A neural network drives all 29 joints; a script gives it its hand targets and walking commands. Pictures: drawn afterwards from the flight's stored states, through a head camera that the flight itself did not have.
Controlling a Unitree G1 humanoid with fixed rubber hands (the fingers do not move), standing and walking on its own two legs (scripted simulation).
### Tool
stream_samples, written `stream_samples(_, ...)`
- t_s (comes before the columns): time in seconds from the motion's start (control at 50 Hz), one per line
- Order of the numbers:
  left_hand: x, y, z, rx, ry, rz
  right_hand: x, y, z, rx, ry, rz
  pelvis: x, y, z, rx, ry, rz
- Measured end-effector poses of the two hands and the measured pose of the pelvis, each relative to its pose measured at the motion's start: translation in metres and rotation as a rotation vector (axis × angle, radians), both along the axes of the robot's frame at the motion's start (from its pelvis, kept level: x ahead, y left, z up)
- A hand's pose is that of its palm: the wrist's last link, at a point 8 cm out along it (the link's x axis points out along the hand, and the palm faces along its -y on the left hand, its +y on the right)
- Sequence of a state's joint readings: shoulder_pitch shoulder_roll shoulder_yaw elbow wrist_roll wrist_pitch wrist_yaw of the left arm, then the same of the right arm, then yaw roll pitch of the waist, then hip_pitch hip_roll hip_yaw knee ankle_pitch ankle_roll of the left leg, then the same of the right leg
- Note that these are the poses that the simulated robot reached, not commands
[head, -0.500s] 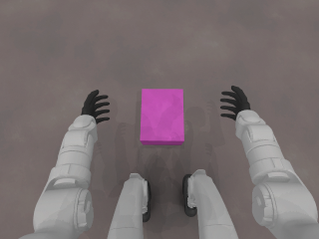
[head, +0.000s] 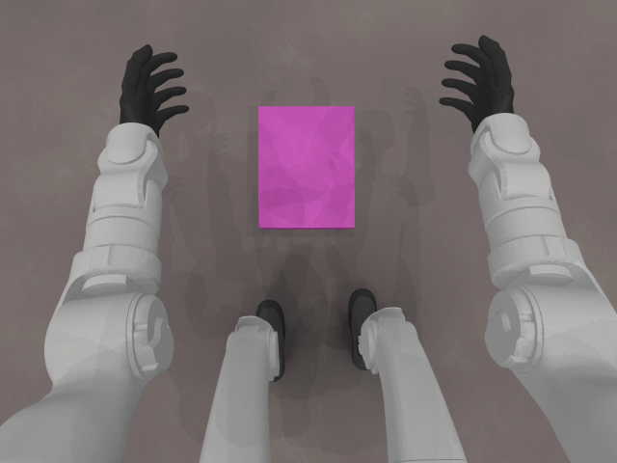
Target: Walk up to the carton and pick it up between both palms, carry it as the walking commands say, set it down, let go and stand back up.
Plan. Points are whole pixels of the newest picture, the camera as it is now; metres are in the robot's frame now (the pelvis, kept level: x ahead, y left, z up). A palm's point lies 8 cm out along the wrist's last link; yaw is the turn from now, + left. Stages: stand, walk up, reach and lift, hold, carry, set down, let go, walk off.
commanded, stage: reach and lift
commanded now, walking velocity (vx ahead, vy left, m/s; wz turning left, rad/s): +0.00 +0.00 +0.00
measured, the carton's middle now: (306, 172) +0.52 +0.01 -0.58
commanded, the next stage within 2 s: none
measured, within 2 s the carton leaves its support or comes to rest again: neither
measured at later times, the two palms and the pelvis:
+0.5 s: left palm (180, 154) +0.49 +0.20 -0.24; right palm (438, 145) +0.49 -0.19 -0.24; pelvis -0.03 +0.00 -0.12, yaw +0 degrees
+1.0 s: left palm (209, 172) +0.49 +0.20 -0.39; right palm (408, 164) +0.49 -0.19 -0.39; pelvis -0.04 +0.00 -0.24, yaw +0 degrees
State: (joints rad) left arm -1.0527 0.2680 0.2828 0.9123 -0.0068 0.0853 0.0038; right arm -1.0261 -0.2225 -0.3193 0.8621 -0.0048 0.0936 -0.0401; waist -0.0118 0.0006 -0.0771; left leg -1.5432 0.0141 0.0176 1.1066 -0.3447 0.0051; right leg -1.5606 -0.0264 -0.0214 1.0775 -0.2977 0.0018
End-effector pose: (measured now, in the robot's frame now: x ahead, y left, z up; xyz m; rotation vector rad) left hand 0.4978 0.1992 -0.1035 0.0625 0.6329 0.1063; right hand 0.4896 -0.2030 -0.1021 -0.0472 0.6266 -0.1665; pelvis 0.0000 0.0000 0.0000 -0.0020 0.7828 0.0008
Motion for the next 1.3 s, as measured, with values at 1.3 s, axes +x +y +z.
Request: stream_samples(1.3, -0.010, -0.011, -0.361, 0.000, 0.108, 0.024, -0.007, 0.016, -0.362, 0.010, 0.124, -0.023, -0.054, 0.001, -0.282, -0.006, -0.118, 0.000)
